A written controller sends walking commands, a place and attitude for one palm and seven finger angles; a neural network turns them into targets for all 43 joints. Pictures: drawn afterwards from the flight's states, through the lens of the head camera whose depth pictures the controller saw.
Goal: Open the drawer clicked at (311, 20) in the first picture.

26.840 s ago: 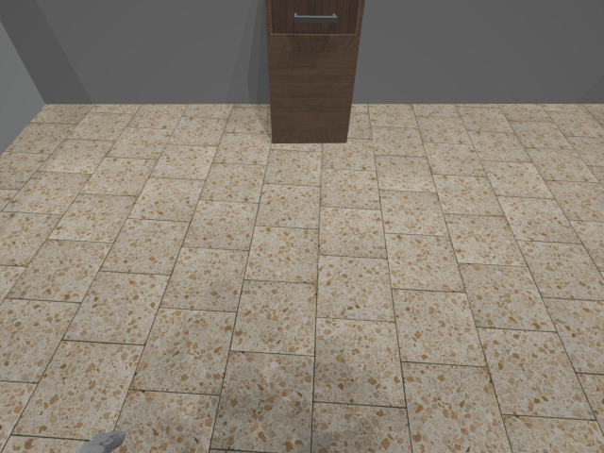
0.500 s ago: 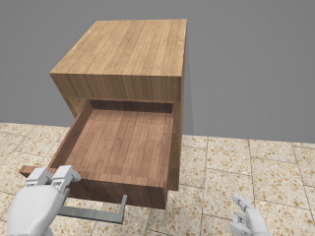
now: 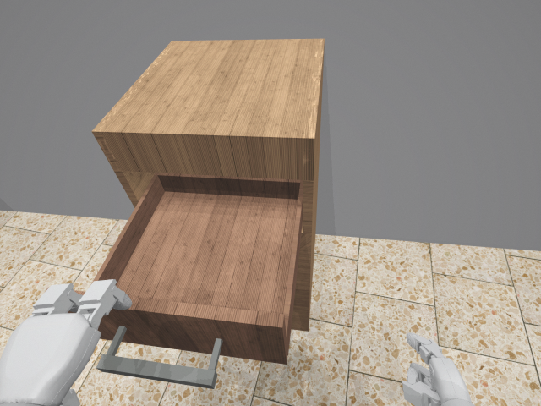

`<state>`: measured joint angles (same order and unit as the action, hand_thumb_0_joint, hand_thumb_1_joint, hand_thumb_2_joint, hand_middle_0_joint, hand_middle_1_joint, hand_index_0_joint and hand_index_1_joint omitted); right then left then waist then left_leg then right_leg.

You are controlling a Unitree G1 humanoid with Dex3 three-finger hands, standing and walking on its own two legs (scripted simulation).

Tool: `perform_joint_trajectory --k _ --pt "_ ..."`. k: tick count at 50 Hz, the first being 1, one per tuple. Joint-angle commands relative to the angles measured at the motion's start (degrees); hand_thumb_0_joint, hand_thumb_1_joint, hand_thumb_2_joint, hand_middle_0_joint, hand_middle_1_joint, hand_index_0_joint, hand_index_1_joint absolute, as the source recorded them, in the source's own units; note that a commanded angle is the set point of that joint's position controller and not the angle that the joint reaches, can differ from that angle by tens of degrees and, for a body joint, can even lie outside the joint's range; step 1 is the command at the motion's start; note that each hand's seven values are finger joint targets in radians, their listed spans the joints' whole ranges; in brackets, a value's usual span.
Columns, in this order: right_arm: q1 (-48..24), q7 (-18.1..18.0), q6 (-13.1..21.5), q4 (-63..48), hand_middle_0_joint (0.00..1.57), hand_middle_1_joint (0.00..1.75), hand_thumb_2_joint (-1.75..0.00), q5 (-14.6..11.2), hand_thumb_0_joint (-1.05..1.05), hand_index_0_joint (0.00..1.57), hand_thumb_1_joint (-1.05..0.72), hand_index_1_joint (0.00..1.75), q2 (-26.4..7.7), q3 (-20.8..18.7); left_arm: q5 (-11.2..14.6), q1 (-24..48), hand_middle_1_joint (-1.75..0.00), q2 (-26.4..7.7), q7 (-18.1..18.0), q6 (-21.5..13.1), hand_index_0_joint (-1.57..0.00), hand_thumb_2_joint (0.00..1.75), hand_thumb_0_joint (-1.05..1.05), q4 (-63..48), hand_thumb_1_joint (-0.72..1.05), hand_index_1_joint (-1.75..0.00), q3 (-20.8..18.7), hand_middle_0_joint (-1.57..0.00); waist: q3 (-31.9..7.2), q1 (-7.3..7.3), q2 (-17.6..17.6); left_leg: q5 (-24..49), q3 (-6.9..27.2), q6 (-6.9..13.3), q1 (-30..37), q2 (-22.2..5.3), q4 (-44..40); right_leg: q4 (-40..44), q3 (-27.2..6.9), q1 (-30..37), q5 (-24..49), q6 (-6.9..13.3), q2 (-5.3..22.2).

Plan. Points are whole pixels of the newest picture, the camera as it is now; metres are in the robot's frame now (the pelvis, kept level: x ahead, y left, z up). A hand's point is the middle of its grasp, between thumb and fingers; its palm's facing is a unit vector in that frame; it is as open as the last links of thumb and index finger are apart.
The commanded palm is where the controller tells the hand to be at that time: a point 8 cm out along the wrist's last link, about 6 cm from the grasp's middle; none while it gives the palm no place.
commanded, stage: draw the hand back to the body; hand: left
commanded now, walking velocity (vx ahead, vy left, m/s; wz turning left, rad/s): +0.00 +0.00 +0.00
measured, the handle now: (162, 355) +0.20 +0.22 -0.06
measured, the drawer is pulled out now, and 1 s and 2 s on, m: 0.30 0.30 0.30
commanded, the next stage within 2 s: step back with the hand held close in 1.66 s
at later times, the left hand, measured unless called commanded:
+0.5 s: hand (63, 351) +0.15 +0.27 +0.10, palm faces +0.01 -0.10 -1.00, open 13.9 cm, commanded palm +0.12 +0.27 +0.16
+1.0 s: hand (75, 298) +0.18 +0.23 +0.17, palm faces +0.38 -0.84 -0.39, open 12.6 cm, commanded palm +0.12 +0.28 +0.18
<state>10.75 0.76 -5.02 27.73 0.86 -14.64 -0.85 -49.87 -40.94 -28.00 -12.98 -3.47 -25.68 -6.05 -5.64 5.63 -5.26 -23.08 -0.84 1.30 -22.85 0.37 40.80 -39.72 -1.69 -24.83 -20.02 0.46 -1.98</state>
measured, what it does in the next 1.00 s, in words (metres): stands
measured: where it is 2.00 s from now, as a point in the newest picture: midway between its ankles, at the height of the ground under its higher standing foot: outside the picture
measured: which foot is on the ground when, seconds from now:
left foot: down 0.00-1.00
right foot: down 0.00-1.00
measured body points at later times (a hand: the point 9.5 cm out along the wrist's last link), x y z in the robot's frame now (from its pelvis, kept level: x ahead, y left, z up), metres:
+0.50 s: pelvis +0.00 +0.02 +0.01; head +0.00 -0.01 +0.45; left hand +0.14 +0.27 +0.15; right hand +0.21 -0.19 -0.08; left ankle -0.02 +0.10 -0.72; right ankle +0.00 -0.12 -0.72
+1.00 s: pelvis +0.01 +0.01 +0.02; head -0.01 -0.01 +0.47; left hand +0.15 +0.27 +0.19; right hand +0.20 -0.19 -0.06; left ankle -0.02 +0.10 -0.72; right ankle +0.00 -0.12 -0.72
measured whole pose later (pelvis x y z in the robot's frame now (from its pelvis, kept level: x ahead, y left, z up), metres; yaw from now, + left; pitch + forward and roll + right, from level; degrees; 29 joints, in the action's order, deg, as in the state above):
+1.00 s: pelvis +0.01 +0.01 +0.02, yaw +3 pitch -2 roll -1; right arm 14.0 -4.8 8.7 34.0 -0.3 -10.8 2.8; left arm 1.0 -33.5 -18.6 -7.6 -5.0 -31.0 -11.4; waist -0.9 2.9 -3.1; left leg -18.9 1.8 1.6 -7.9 1.8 29.4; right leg -27.1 0.7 -8.3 -16.4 -0.1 -0.4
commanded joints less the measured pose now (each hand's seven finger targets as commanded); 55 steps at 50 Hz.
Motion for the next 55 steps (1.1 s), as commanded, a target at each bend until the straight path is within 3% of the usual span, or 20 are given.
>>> perform_joint_trajectory --k 1,8,9,12,15,16,20,24,33,34,35,36,38,39,40,43,45,47,50,55 --pt "-6.85 -0.37 3.18 -10.29 0.20 0.30 -0.90 0.13 0.00 0.20 -0.90 0.30 -5.32 -1.30 -0.90 3.29 -1.20 -10.61 -1.94 -1.44 -0.30 0.30 0.00 -9.63 -0.50 -1.20 -7.84 -0.30 -2.83 -0.50 5.94 13.10 0.67 0.71 4.19 -1.19 -5.36 8.10 -0.78 0.51 10.57 1.28 2.16" --pt "-6.68 -0.63 3.36 -10.36 0.20 0.30 -0.90 0.12 0.00 0.20 -0.90 0.30 -5.27 -1.70 -0.71 2.46 -1.20 -11.66 -3.50 -2.57 -0.30 0.30 0.00 -13.36 -0.50 -1.20 -10.15 -0.30 -5.97 0.05 -0.14 17.60 1.16 -0.14 7.11 -1.59 -5.06 7.79 -1.69 1.50 12.22 2.27 1.70" --pt "-5.96 -0.26 3.24 -10.30 0.20 0.30 -0.90 0.54 0.00 0.20 -0.90 0.30 -5.15 -1.38 -1.09 2.74 -1.20 -11.78 -3.56 -2.54 -0.30 0.30 0.00 -13.69 -0.50 -1.20 -10.08 -0.30 -7.60 0.11 -0.27 19.05 0.85 -0.15 7.75 -1.71 -4.76 7.11 -0.58 1.25 12.51 2.05 1.97" --pt "-7.22 -0.16 2.79 -9.90 0.20 0.30 -0.90 -0.27 0.00 0.20 -0.90 0.30 -4.87 -1.79 0.22 1.40 -1.20 -10.09 -2.81 -1.24 -0.30 0.30 0.00 -11.05 -0.50 -1.20 -9.35 -0.30 -3.08 -0.05 2.30 17.82 1.11 -0.25 5.33 -2.09 -6.28 7.45 0.58 1.75 12.48 1.70 1.84" --pt "-8.08 0.03 2.20 -10.30 0.20 0.30 -0.90 -1.15 0.00 0.20 -0.90 0.30 -4.81 -1.54 1.55 -0.28 -1.20 -8.92 -1.38 0.71 -0.30 0.30 0.00 -9.81 -0.50 -1.20 -8.22 -0.30 -2.55 0.23 3.44 17.40 0.91 -0.32 4.63 -2.45 -7.72 7.70 1.37 3.10 11.83 1.35 1.80" --pt "-8.17 -0.02 2.12 -10.35 0.20 0.30 -0.90 -1.02 0.00 0.20 -0.90 0.30 -5.18 -1.34 1.29 1.76 -1.20 -10.78 -0.82 0.98 -0.30 0.30 0.00 -10.34 -0.50 -1.20 -9.26 -0.30 -2.81 0.36 4.36 17.28 1.01 -0.30 4.51 -2.45 -8.19 7.90 1.63 3.32 11.62 1.18 1.92" --pt "-8.13 -0.61 2.46 -10.92 0.20 0.30 -0.90 -1.28 0.00 0.20 -0.90 0.30 -5.23 -1.03 2.25 2.14 -1.20 -10.15 1.06 1.66 -0.30 0.30 0.00 -11.96 -0.50 -1.20 -7.45 -0.30 -1.55 0.03 3.28 15.48 0.88 0.00 5.13 -2.48 -9.24 9.29 1.56 4.15 9.65 1.05 2.10" --pt "-6.78 -1.21 2.97 -11.19 0.20 0.30 -0.90 -0.57 0.00 0.20 -0.90 0.30 -5.64 -0.38 1.33 4.65 -1.20 -13.68 1.46 0.26 -0.30 0.30 0.00 -14.57 -0.50 -1.20 -10.14 -0.30 -3.82 0.20 2.56 17.03 1.16 0.20 7.49 -2.66 -8.96 10.03 1.72 3.97 9.21 1.01 2.28" --pt "-8.41 -1.10 2.37 -10.64 0.20 0.30 -0.90 -1.58 0.00 0.20 -0.90 0.30 -5.65 -1.07 3.21 2.42 -1.20 -13.58 1.74 0.22 -0.30 0.30 0.00 -13.98 -0.50 -1.20 -12.70 -0.30 -2.21 0.84 -0.89 20.02 1.87 -1.20 8.16 -3.10 -10.06 10.58 1.50 4.62 10.06 1.56 1.65" --pt "-2.87 -2.66 6.60 -10.66 0.20 0.30 -0.90 -2.89 0.00 0.20 -0.90 0.30 -0.42 -0.26 43.39 4.14 -1.18 11.04 3.79 -0.70 -0.30 0.32 0.00 -8.47 -0.47 -1.18 -4.96 -0.30 0.72 -5.51 1.87 19.63 3.77 -0.86 15.15 -4.42 -12.04 10.29 5.48 9.34 7.72 1.32 1.74" --pt "-3.13 -4.01 9.21 -9.64 0.20 0.30 -0.90 -3.01 0.00 0.20 -0.90 0.30 -2.08 -0.63 45.16 4.50 -1.15 5.63 4.07 -1.98 -0.29 0.33 0.00 -9.72 -0.43 -1.15 -6.36 -0.29 1.40 -4.38 2.96 19.04 4.82 -1.09 15.37 -5.71 -13.24 10.35 4.84 8.97 5.57 1.19 2.13" --pt "-3.49 -4.68 10.27 -8.87 0.20 0.30 -0.90 -2.87 0.00 0.20 -0.90 0.30 -2.35 -0.41 45.44 4.31 -1.13 3.44 3.66 -2.71 -0.29 0.34 0.00 -10.15 -0.40 -1.13 -9.16 -0.29 1.44 -3.84 1.08 18.81 4.95 -1.38 15.61 -5.54 -14.15 10.99 4.91 9.28 4.90 1.27 2.15" --pt "-5.39 -6.39 11.67 -7.73 0.20 0.30 -0.90 -2.36 0.00 0.20 -0.90 0.30 -2.73 -0.12 49.49 4.78 -1.09 0.46 3.13 -3.28 -0.29 0.37 0.00 -13.98 -0.32 -1.09 -11.91 -0.29 -0.30 -2.93 6.51 19.96 4.57 -1.16 14.06 -4.76 -15.24 12.58 5.41 13.63 8.82 0.95 2.57" --pt "-4.58 -6.57 13.18 -8.26 0.20 0.30 -0.90 -1.97 0.00 0.20 -0.90 0.30 -2.89 0.50 49.53 8.12 -1.07 0.03 3.20 -4.53 -0.29 0.39 0.00 -19.12 -0.29 -1.07 -11.41 -0.29 -3.36 -2.61 5.39 22.44 4.30 -1.14 14.72 -4.27 -15.65 12.66 4.98 15.74 11.12 0.88 3.31" --pt "-4.59 -6.93 14.07 -7.05 0.20 0.30 -0.90 -1.67 0.00 0.20 -0.90 0.30 -2.67 0.32 50.13 6.87 -1.04 1.23 3.09 -4.50 -0.28 0.40 0.00 -17.44 -0.26 -1.04 -10.60 -0.28 -0.85 -3.03 4.98 22.27 3.65 -1.15 14.05 -3.99 -15.70 13.22 5.12 15.49 12.22 0.95 3.07" --pt "-4.94 -6.81 16.62 -5.08 0.20 0.30 -0.90 -1.53 0.00 0.20 -0.90 0.30 -2.87 1.10 50.31 10.16 -0.98 -0.20 3.03 -5.00 -0.27 0.45 0.00 -20.82 -0.15 -0.98 -11.40 -0.27 3.23 -2.64 -3.26 23.52 3.56 -2.43 13.00 -3.49 -17.13 15.05 4.76 15.64 12.59 1.66 3.21" --pt "-4.63 -6.42 17.60 -4.10 0.20 0.30 -0.90 -1.48 0.00 0.20 -0.90 0.30 -2.31 1.48 50.83 9.93 -0.93 0.94 3.42 -5.09 -0.27 0.48 0.00 -19.01 -0.08 -0.93 -11.10 -0.27 5.27 -2.68 -4.80 23.74 3.60 -3.17 12.56 -3.49 -17.92 15.35 5.26 15.62 12.61 1.86 3.26" --pt "-4.64 -6.01 17.86 -3.36 0.20 0.30 -0.90 -1.42 0.00 0.20 -0.90 0.30 -2.14 1.35 51.34 9.44 -0.88 0.82 3.82 -5.11 -0.26 0.51 0.00 -17.29 -0.01 -0.88 -12.57 -0.26 5.52 -2.34 -3.60 25.22 3.29 -3.35 12.56 -3.44 -17.91 15.58 5.36 16.44 14.33 1.93 3.23" --pt "-5.64 -5.64 17.18 -2.91 0.20 0.30 -0.90 -1.51 0.00 0.20 -0.90 0.30 -2.18 0.81 52.44 8.45 -0.82 1.90 4.83 -5.09 -0.26 0.55 0.00 -13.74 0.09 -0.82 -13.42 -0.26 5.41 -2.37 2.32 23.47 2.64 -2.62 12.51 -3.32 -18.32 16.39 5.19 17.21 15.52 1.66 2.88" --pt "-6.59 -5.41 16.38 -2.77 0.20 0.30 -0.90 -1.60 0.00 0.20 -0.90 0.30 -2.62 0.00 53.22 8.60 -0.70 2.22 5.87 -5.45 -0.25 0.63 0.00 -14.08 0.27 -0.70 -14.04 -0.25 1.55 -2.58 3.38 23.79 1.31 -1.27 14.70 -2.95 -17.93 17.27 4.19 18.50 18.43 1.00 3.00"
